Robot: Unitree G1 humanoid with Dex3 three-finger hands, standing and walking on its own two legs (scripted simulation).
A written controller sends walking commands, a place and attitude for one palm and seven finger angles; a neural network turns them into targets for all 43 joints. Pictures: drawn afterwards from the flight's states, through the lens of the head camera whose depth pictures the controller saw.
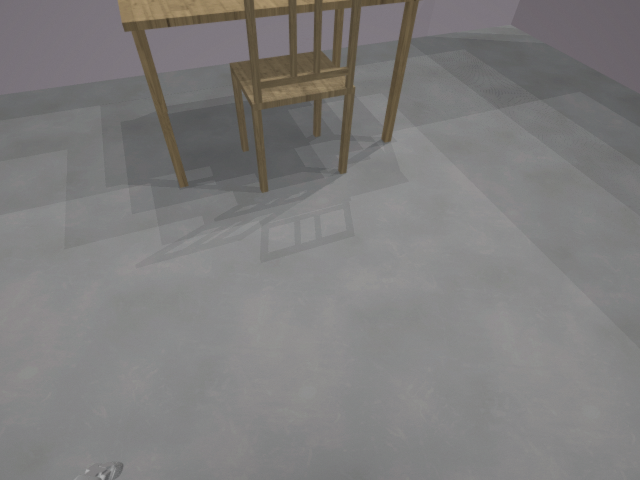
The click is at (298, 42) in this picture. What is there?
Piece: chair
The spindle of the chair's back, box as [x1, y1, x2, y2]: [288, 0, 296, 76]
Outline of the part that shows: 288,0 290,74 291,76 296,76 296,8 295,0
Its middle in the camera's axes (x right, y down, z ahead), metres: -0.10 -0.75 +1.37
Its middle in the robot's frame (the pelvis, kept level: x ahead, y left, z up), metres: +1.52 +0.18 -0.05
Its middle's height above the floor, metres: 0.72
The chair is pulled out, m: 0.00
